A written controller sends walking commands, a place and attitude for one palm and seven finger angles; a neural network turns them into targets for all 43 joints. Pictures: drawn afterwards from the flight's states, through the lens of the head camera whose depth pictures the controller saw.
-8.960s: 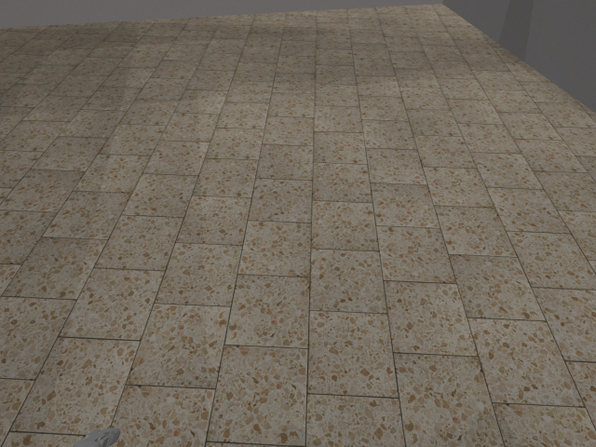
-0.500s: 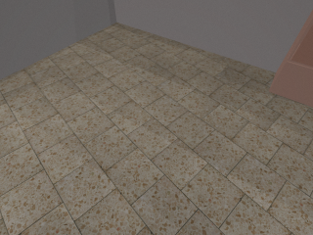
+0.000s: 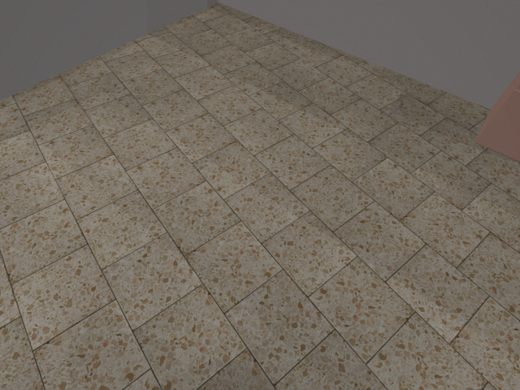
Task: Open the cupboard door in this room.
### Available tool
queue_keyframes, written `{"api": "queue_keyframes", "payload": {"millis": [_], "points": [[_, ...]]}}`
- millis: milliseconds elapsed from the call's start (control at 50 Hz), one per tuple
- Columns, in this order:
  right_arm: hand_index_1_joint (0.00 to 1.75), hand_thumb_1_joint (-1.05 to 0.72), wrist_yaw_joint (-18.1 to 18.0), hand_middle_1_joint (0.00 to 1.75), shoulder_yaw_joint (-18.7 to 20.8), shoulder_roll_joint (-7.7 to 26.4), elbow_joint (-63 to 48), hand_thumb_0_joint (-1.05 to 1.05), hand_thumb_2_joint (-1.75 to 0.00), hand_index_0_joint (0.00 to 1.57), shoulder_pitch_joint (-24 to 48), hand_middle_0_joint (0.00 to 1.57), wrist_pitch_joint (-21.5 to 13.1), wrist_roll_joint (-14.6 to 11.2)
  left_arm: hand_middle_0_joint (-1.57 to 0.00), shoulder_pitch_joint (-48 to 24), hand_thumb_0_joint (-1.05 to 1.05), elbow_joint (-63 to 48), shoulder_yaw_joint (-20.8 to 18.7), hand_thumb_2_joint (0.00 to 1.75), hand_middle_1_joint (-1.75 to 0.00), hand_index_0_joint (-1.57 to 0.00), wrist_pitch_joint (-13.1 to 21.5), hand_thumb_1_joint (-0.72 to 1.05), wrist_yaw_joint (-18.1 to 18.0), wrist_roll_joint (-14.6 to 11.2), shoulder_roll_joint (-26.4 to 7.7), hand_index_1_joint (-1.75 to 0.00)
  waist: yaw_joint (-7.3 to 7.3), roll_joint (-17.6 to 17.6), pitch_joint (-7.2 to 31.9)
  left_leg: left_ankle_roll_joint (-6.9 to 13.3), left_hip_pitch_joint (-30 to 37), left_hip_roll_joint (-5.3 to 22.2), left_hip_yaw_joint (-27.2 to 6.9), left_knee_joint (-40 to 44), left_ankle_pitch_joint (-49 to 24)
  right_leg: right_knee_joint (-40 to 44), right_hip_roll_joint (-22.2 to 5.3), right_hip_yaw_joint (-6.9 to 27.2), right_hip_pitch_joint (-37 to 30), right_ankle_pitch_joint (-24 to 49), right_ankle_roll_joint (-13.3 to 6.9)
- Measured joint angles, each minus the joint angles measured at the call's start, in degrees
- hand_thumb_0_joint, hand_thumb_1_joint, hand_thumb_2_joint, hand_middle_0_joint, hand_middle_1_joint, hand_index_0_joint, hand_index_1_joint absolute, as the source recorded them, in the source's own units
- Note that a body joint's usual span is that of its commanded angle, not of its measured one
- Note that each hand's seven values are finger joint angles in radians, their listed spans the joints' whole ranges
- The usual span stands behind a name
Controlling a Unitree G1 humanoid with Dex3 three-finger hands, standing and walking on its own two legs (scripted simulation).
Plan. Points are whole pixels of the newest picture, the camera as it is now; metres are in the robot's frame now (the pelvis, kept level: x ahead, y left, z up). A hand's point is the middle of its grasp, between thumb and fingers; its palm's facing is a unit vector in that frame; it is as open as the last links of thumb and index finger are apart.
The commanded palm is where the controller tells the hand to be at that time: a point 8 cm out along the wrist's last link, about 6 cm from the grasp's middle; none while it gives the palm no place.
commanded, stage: turn or walk to find it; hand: left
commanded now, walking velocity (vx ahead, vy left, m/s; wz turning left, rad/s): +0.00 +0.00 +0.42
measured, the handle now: out of the picture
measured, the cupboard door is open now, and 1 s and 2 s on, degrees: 0 0 0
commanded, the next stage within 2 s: none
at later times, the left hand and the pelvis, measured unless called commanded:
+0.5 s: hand out of the picture -0.01 +0.14 -0.14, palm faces +0.27 -0.92 -0.28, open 7.3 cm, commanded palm none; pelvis -0.01 -0.06 +0.01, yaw +16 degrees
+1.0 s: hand out of the picture -0.08 +0.20 -0.16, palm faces +0.48 -0.85 -0.24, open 7.3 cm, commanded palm none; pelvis -0.05 -0.02 +0.01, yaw +27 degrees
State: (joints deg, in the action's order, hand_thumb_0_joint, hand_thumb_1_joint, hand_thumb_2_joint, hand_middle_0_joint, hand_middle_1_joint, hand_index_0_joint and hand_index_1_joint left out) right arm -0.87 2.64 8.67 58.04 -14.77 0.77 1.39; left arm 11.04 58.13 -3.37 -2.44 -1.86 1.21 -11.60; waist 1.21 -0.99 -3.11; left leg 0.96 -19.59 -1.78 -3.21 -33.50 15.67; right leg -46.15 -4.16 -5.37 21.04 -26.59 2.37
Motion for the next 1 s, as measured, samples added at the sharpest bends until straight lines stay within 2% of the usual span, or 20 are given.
{"api": "queue_keyframes", "payload": {"millis": [40,80,120,160,180,220,260,320,400,500,620,680,700,720,760,800,840,900,1000], "points": [[0.30,-0.91,-0.23,0.30,0.06,0.39,-0.55,0.01,-0.90,0.20,0.13,0.20,-0.13,0.14,-0.20,-1.59,0.00,-1.04,-0.06,0.90,-0.30,-0.20,0.14,0.91,0.01,-0.17,-0.36,-0.30,0.45,0.88,-0.09,-0.22,0.19,-0.20,-1.51,1.89,-1.49,-3.87,1.66,1.53,1.03,-2.26,0.20],[0.30,-0.91,-0.33,0.30,0.18,1.12,-0.94,0.01,-0.90,0.20,0.26,0.20,0.04,0.24,-0.20,-3.10,0.00,-2.28,0.06,0.90,-0.30,-0.20,0.44,0.91,0.10,-0.41,-0.42,-0.30,0.74,1.86,-0.01,-0.70,0.40,-0.42,-3.00,3.69,-2.91,-3.28,2.83,2.48,0.75,-2.73,0.44],[0.30,-0.91,-0.28,0.30,0.41,2.02,-1.33,0.01,-0.90,0.20,0.35,0.20,0.37,0.29,-0.20,-4.46,0.00,-3.60,0.31,0.90,-0.30,-0.20,0.82,0.91,0.17,-0.71,-0.30,-0.30,0.96,2.70,0.16,-1.39,0.40,-0.79,-4.50,4.83,-4.00,1.36,3.60,3.24,-0.86,-1.24,0.56],[0.30,-0.91,-0.08,0.30,0.75,3.02,-1.69,0.01,-0.90,0.20,0.25,0.20,0.78,0.12,-0.20,-5.23,0.00,-4.93,0.66,0.90,-0.30,-0.20,1.50,0.91,0.25,-0.87,-0.17,-0.30,0.89,3.19,0.57,-2.35,-0.08,-1.45,-5.83,4.48,-4.27,10.70,3.81,3.52,-4.33,4.60,0.64],[0.30,-0.91,0.10,0.30,1.01,3.61,-1.83,0.01,-0.90,0.20,0.25,0.20,0.98,-0.11,-0.20,-5.30,0.00,-5.48,0.82,0.90,-0.30,-0.20,2.02,0.91,0.21,-0.73,-0.05,-0.30,0.60,3.46,0.76,-2.84,-0.61,-1.71,-6.26,3.25,-3.82,14.38,3.68,3.07,-5.75,8.45,-0.70],[0.30,-0.91,0.30,0.30,1.72,4.73,-1.77,0.01,-0.90,0.20,0.85,0.20,1.76,-0.15,-0.20,-5.08,0.00,-6.00,1.17,0.90,-0.30,-0.20,2.55,0.91,0.16,-0.26,0.52,-0.30,0.59,4.22,0.54,-2.70,-2.88,-1.63,-5.02,-4.36,4.12,13.62,3.60,1.71,-6.37,8.66,-3.70],[0.30,-0.91,0.54,0.30,2.28,5.62,-1.74,0.01,-0.90,0.20,1.37,0.20,2.63,0.04,-0.20,-4.01,0.00,-6.29,1.40,0.90,-0.30,-0.20,2.56,0.91,0.15,-0.11,1.00,-0.30,0.48,3.79,0.82,-2.63,-6.15,-1.72,-2.31,-15.91,8.76,14.09,2.56,0.85,-7.53,7.63,-4.98],[0.30,-0.91,0.96,0.30,2.80,6.92,-2.08,0.01,-0.90,0.20,2.39,0.20,2.96,0.11,-0.20,-2.39,0.00,-5.87,1.82,0.90,-0.30,-0.21,2.39,0.91,0.20,0.01,1.67,-0.30,0.69,3.59,0.45,-3.36,-9.16,-0.30,0.37,-28.18,7.27,16.33,1.43,-0.51,-9.52,8.23,-5.22],[0.30,-0.91,1.20,0.30,2.70,7.62,-2.12,0.01,-0.90,0.19,3.26,0.20,3.16,-0.01,-0.20,-0.21,0.00,-5.21,2.24,0.90,-0.30,-0.21,2.57,0.91,0.32,0.13,2.23,-0.30,0.51,3.04,-0.40,-4.71,-9.35,1.78,1.43,-32.67,5.39,17.66,0.31,-2.81,-10.85,8.68,-5.28],[0.30,-0.91,1.21,0.30,1.91,7.36,-1.41,0.01,-0.90,0.19,5.22,0.20,3.83,-0.22,-0.20,3.07,0.00,-4.20,2.39,0.90,-0.30,-0.21,2.71,0.91,0.28,0.43,2.30,-0.30,-1.01,2.24,-1.68,-5.29,-6.51,3.10,2.24,-28.45,7.28,17.38,-0.64,-5.27,-10.95,8.36,-5.15],[0.30,-0.91,1.28,0.30,0.49,5.87,-1.88,0.01,-0.90,0.19,8.81,0.20,3.40,-0.83,-0.20,6.63,0.00,-1.95,1.88,0.90,-0.30,-0.21,2.06,0.91,0.24,0.84,0.69,-0.30,-3.36,0.96,-2.90,-4.15,-0.63,3.05,5.51,-14.67,9.89,15.41,-1.75,-7.85,-10.00,7.56,-4.10],[0.30,-0.91,1.38,0.30,-0.12,4.96,-2.97,0.01,-0.90,0.19,10.09,0.20,2.37,-0.97,-0.20,7.91,0.00,-0.57,1.24,0.90,-0.30,-0.21,1.53,0.91,0.27,0.67,-0.74,-0.30,-3.86,0.04,-2.73,-3.15,3.90,2.70,7.66,-3.31,4.69,12.47,-2.71,-9.39,-8.91,6.14,-2.91],[0.30,-0.91,1.49,0.30,-0.28,4.89,-3.52,0.01,-0.90,0.19,10.19,0.20,1.79,-0.85,-0.20,8.43,0.00,-0.35,1.02,0.90,-0.30,-0.21,1.26,0.91,0.36,0.43,-1.21,-0.30,-3.83,0.02,-2.30,-1.51,5.43,2.78,7.94,0.69,1.17,10.25,-3.03,-9.87,-7.91,5.18,-2.35],[0.30,-0.91,1.49,0.30,-0.29,4.35,-3.79,0.01,-0.90,0.19,10.54,0.20,1.25,-0.73,-0.20,8.22,0.00,0.00,0.78,0.90,-0.30,-0.21,0.77,0.91,0.40,0.23,-1.97,-0.30,-4.02,-1.07,-2.51,0.09,5.14,2.01,8.09,0.35,1.35,6.38,-3.72,-8.54,-6.36,1.98,-1.29],[0.30,-0.91,1.39,0.30,-0.65,3.58,-4.17,0.01,-0.90,0.20,10.79,0.20,0.66,-0.70,-0.20,7.46,0.00,0.38,0.59,0.90,-0.30,-0.21,-0.59,0.91,0.12,0.21,-2.91,-0.30,-4.59,-2.08,-2.66,1.49,4.85,1.26,7.93,-0.77,2.86,-3.06,-3.02,-3.97,-2.57,-4.22,0.31],[0.30,-0.91,0.97,0.30,-0.88,3.19,-4.36,0.01,-0.90,0.20,10.47,0.20,0.47,-0.61,-0.20,6.33,0.00,0.55,0.40,0.90,-0.30,-0.20,-1.23,0.91,0.17,0.18,-3.15,-0.30,-4.44,-1.79,-2.30,1.84,5.38,1.07,7.02,0.54,2.49,-10.39,-1.97,-0.92,0.64,-4.08,1.26],[0.30,-0.91,0.71,0.30,-1.04,2.91,-4.26,0.01,-0.90,0.20,9.99,0.20,0.41,-0.61,-0.20,5.07,0.00,0.07,0.29,0.90,-0.30,-0.20,-1.09,0.91,0.45,0.14,-3.19,-0.30,-4.16,-1.40,-2.01,1.83,6.22,0.84,6.04,2.82,0.87,-14.13,-1.58,1.02,2.86,-1.50,1.92],[0.30,-0.91,0.70,0.30,-1.10,2.57,-3.94,0.01,-0.90,0.20,8.92,0.20,0.34,-0.68,-0.20,3.24,0.00,-1.30,0.30,0.90,-0.30,-0.20,-0.57,0.91,0.73,0.09,-3.05,-0.30,-3.68,-1.04,-1.40,2.18,7.14,0.46,4.86,5.66,-1.20,-14.82,-1.58,2.88,4.52,1.52,2.65],[0.30,-0.90,0.86,0.30,-0.66,2.21,-3.64,0.01,-0.90,0.20,6.30,0.20,0.41,-0.47,-0.20,-0.22,0.00,-3.43,0.35,0.90,-0.30,-0.20,-0.43,0.91,0.78,-0.01,-2.45,-0.30,-1.94,-0.47,-0.59,2.00,7.03,-0.08,2.80,7.33,-3.01,-10.30,-1.17,4.31,3.98,2.43,3.11]]}}
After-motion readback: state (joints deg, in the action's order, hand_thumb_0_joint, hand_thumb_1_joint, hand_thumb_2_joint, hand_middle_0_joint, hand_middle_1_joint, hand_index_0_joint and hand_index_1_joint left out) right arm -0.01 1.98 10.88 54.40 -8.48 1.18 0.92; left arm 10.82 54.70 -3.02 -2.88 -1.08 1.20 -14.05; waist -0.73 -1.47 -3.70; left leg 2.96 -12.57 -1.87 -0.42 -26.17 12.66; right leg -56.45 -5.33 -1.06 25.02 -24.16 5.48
